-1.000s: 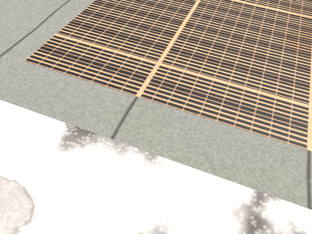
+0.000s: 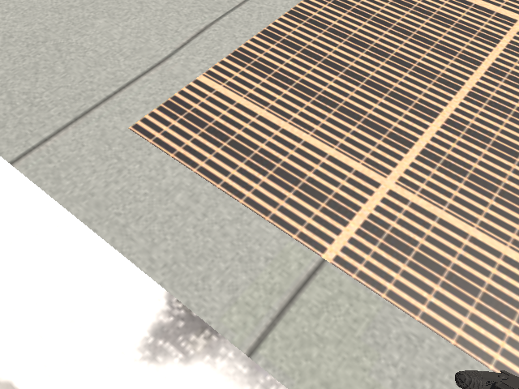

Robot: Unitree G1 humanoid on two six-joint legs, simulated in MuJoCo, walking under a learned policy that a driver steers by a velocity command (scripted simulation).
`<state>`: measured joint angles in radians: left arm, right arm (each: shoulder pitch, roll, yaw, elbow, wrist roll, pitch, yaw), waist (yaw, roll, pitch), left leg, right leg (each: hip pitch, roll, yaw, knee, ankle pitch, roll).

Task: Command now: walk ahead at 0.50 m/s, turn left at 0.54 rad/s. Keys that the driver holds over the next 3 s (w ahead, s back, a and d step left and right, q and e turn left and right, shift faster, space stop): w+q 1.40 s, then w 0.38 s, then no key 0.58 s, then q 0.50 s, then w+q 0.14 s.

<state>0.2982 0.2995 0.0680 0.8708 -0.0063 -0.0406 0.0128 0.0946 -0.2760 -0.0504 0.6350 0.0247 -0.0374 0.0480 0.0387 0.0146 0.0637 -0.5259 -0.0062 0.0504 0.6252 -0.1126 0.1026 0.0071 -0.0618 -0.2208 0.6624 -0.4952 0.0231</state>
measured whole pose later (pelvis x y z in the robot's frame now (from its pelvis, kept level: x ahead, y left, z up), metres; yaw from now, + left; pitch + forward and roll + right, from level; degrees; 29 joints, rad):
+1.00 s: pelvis +0.53 +0.11 +0.00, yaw +36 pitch +2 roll -1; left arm 0.33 0.32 0.07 0.87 -0.01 -0.05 0.01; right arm 0.07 -0.29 -0.06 0.55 0.02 -0.02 0.05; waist 0.07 0.01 0.07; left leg -0.52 -0.01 0.05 0.62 -0.14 0.11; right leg 0.00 -0.09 -0.20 0.66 -0.50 0.04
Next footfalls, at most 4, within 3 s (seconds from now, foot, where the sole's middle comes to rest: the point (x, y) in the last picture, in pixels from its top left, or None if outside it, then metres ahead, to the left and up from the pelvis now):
0.46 right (313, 380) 0.46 -0.09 -0.75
0.98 left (173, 316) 0.60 0.27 -0.75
1.44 right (180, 209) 0.94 0.30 -0.75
1.92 left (56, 220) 0.89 0.66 -0.75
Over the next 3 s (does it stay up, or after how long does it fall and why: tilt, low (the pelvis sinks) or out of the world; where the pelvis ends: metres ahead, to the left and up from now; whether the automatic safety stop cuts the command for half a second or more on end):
stays up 0.92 0.59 0.03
